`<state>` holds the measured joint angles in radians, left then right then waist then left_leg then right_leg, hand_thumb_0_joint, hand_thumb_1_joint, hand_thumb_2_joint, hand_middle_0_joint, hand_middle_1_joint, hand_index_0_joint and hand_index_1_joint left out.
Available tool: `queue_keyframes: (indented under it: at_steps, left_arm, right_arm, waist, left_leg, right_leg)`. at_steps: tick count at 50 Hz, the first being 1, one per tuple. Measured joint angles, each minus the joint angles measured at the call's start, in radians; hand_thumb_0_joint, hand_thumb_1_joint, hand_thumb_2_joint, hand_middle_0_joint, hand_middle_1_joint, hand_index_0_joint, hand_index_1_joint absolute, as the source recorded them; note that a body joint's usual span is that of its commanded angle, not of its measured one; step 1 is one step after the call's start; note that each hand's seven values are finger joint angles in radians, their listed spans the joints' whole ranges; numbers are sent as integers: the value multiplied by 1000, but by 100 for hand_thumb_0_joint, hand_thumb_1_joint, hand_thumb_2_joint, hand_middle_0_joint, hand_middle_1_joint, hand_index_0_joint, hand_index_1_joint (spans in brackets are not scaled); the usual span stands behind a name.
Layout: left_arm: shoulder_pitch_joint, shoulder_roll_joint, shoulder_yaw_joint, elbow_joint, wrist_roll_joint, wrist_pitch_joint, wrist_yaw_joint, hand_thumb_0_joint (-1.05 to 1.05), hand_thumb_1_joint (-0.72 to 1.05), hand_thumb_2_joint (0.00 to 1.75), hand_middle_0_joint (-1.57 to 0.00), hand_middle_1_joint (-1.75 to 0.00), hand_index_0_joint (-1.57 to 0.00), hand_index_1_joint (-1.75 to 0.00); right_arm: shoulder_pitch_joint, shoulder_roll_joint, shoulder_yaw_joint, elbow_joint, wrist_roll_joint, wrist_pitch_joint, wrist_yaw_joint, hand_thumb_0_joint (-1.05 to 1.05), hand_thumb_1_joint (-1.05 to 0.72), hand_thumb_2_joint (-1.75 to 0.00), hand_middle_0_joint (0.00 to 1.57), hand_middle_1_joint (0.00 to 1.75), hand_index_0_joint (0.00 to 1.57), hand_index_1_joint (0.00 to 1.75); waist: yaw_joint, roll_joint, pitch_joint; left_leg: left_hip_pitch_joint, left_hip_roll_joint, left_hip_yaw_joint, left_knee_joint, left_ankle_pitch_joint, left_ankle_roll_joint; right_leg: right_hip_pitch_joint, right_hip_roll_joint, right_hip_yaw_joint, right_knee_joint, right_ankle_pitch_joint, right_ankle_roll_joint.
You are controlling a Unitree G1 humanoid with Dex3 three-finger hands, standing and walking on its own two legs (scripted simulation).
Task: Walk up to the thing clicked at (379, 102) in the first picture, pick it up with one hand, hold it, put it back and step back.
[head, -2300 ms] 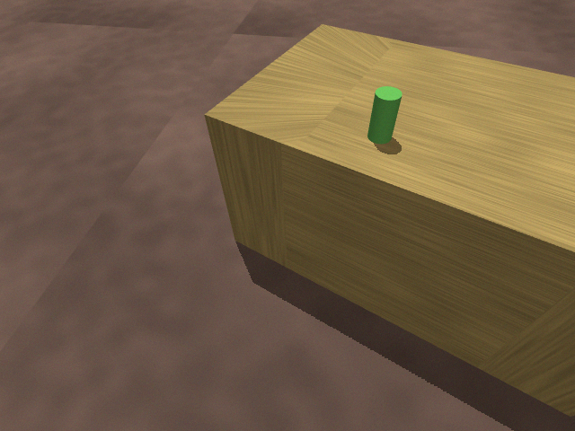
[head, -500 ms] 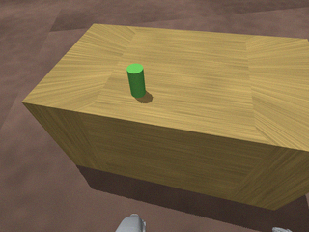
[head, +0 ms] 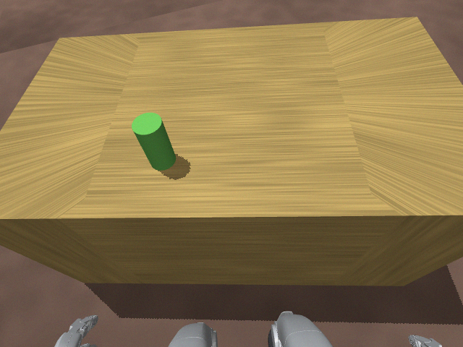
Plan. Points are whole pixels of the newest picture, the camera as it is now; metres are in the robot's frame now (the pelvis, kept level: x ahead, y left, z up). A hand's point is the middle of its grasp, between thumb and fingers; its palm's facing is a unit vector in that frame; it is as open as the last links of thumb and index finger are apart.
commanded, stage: walk up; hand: left
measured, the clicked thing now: (155, 143) +0.53 +0.19 -0.03
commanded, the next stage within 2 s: none
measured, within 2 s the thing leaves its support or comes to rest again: neither
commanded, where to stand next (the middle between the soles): +0.05 +0.01 m, yaw -4 degrees
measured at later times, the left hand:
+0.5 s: hand out of the picture +0.08 +0.27 -0.14, palm faces -0.09 -0.92 -0.38, open 7.4 cm
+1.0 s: hand out of the picture +0.06 +0.25 -0.12, palm faces -0.09 -0.93 -0.36, open 7.4 cm
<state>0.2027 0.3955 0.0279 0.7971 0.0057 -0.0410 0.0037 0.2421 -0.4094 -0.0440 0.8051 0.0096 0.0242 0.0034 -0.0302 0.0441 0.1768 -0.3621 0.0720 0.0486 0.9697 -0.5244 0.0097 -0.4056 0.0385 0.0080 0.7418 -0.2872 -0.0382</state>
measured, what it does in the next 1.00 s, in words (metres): steps on the spot: left foot, then right foot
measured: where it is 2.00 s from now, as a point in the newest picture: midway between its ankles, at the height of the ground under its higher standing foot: outside the picture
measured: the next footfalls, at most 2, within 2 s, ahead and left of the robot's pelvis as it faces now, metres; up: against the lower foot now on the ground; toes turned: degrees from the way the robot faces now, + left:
left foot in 0.22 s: +0.03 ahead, +0.14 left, +0.00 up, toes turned -4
right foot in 0.48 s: +0.01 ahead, -0.13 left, +0.00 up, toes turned -3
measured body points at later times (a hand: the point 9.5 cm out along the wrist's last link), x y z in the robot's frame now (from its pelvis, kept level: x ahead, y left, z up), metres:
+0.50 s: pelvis -0.03 +0.00 +0.00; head +0.01 +0.01 +0.45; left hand +0.09 +0.32 -0.12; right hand +0.02 -0.33 -0.10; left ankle -0.01 +0.16 -0.71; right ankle -0.03 -0.13 -0.71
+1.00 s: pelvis -0.03 +0.00 +0.02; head -0.03 -0.01 +0.47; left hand +0.06 +0.30 -0.10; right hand +0.01 -0.30 -0.11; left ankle -0.01 +0.14 -0.71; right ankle -0.03 -0.13 -0.71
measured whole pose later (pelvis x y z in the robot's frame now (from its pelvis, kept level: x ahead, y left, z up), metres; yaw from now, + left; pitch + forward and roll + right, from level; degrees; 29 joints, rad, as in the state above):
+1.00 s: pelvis -0.03 +0.00 +0.02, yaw -5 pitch -2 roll +0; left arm 0.17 0.35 0.01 1.07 0.01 -0.03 -0.01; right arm 0.18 -0.36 -0.01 1.06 -0.01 -0.01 0.03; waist 0.00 0.02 0.03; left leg -0.22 0.04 -0.01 0.53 -0.27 -0.03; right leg -0.23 0.01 0.04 0.53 -0.26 0.01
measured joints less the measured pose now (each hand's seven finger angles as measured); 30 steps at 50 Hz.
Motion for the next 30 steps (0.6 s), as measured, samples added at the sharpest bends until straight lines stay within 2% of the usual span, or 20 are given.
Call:
queue_keyframes:
  at_steps: [2, 5, 9, 11, 13, 14, 16, 18, 20, 23, 24, 25, 26, 27, 30]
  left_arm:
    - [-10, -14, -10, -4, -1, 8, 3, 0, 91, 90, -21, -30, -20, -30]
    - [-25, -28, -21, -11, 4, 18, 8, 0, 90, 90, -21, -30, -20, -30]
    - [-43, -27, -23, -20, 17, 28, 7, 0, 90, 90, -21, -30, -20, -30]
    - [-52, -18, -21, -22, 15, 37, 5, 0, 90, 90, -21, -30, -20, -30]
    - [-67, 1, -10, -10, 5, 54, 5, 0, 90, 90, -21, -30, -20, -30]
    - [-68, 4, -4, 1, 1, 62, 7, 0, 90, 90, -21, -30, -20, -30]
    - [-63, 0, -1, 30, 2, 73, 10, 0, 90, 90, -21, -30, -20, -30]
    - [-55, 7, 4, 51, 1, 74, 2, 0, 91, 90, -21, -30, -20, -30]
    - [-43, 19, 15, 65, -4, 70, -7, 0, 91, 90, -21, -30, -20, -30]
    - [-32, 28, 24, 90, -8, 60, -14, 0, 91, 90, -21, -30, -20, -30]
    - [-25, 28, 24, 99, -7, 51, -13, 0, 91, 90, -21, -30, -20, -30]
    - [-24, 21, 26, 114, -3, 41, -9, 0, 91, 90, -21, -30, -20, -30]
    - [-26, 9, 26, 130, 2, 33, -6, 0, 91, 90, -20, -30, -20, -30]
    - [-23, 0, 22, 140, 8, 26, -4, 0, 91, 90, -20, -30, -20, -30]
    - [2, -14, 8, 156, 14, 16, -5, 0, 91, 90, -21, -30, -20, -30]
  right_arm:
    - [-25, 8, 4, 7, 3, 10, -5, 0, -90, -90, 20, 30, 20, 30]
    - [-52, 15, 10, 12, 6, 5, -5, 0, -90, -90, 20, 30, 20, 30]
    - [-68, 16, 13, 27, -2, -5, -4, 0, -90, -90, 20, 30, 20, 30]
    - [-66, 18, 10, 40, -8, -16, -5, 0, -90, -90, 20, 30, 21, 30]
    - [-65, 39, 7, 61, -23, -28, -10, 0, -90, -90, 20, 30, 21, 30]
    - [-57, 45, 10, 68, -30, -32, -10, 0, -90, -90, 20, 30, 21, 30]
    - [-39, 43, 15, 79, -34, -38, -4, 0, -90, -90, 20, 30, 21, 30]
    - [-28, 44, 15, 90, -38, -39, -5, 0, -90, -90, 20, 30, 21, 30]
    - [-22, 43, 14, 94, -41, -44, -8, 0, -90, -90, 20, 30, 21, 30]
    - [-24, 26, 11, 92, -42, -47, -5, 0, -90, -90, 20, 30, 21, 30]
    - [-28, 18, 11, 90, -41, -43, -3, 0, -90, -90, 20, 30, 21, 30]
    - [-38, 6, 10, 91, -38, -37, -3, 0, -90, -90, 20, 30, 21, 30]
    - [-48, -6, 6, 94, -33, -30, -4, 0, -90, -90, 20, 30, 21, 30]
    - [-53, -12, 5, 97, -28, -23, -6, 0, -90, -90, 20, 30, 21, 30]
    - [-61, -9, 6, 115, -22, -9, -9, 0, -90, -90, 20, 30, 21, 30]
  waist:
    - [10, -9, -2]
    - [17, -15, -12]
    - [25, -29, -25]
    - [24, -43, -32]
    - [32, -104, -25]
    - [37, -119, -29]
    - [22, -101, -44]
    - [17, -89, -52]
    - [23, -92, -59]
    - [25, -82, -59]
    - [28, -76, -61]
    - [31, -56, -54]
    - [24, -24, -41]
    - [19, -5, -37]
    - [36, -17, -66]
  left_leg:
    - [-34, -31, -23, 80, -59, 0]
    - [-58, -39, -41, 94, -37, -2]
    - [-23, -37, -51, -38, -3, -4]
    - [26, -45, -46, -171, 57, -4]
    - [51, -76, -19, -213, 118, -22]
    - [55, -78, -8, -215, 119, -25]
    - [52, -51, -26, -211, 118, -22]
    - [60, -26, -38, -231, 131, -22]
    - [64, -9, -33, -257, 148, -31]
    - [54, 10, -31, -263, 159, -46]
    - [47, 17, -27, -249, 153, -50]
    - [39, 35, -31, -226, 142, -54]
    - [35, 54, -48, -202, 135, -47]
    - [28, 54, -69, -180, 129, -33]
    - [17, -6, -78, -128, -4, -6]
  right_leg:
    - [-3, -7, 19, 5, -2, -2]
    - [-15, -10, 36, -3, 9, 3]
    - [-47, -7, 48, 10, 15, 12]
    - [-69, -8, 50, 38, 8, 20]
    - [-83, -33, 81, 78, -5, 25]
    - [-86, -24, 100, 93, -49, 20]
    - [-87, 14, 95, 167, -174, 19]
    - [-76, 28, 86, 234, -211, 15]
    - [-54, 20, 84, 244, -205, 10]
    - [37, -15, 48, 86, -182, 13]
    - [81, -22, 36, -7, -141, 13]
    - [103, -12, 27, -59, -66, 25]
    - [117, 7, 12, -69, -47, 30]
    - [124, 15, 1, -69, -46, 32]
    - [110, -7, 26, -47, -57, 26]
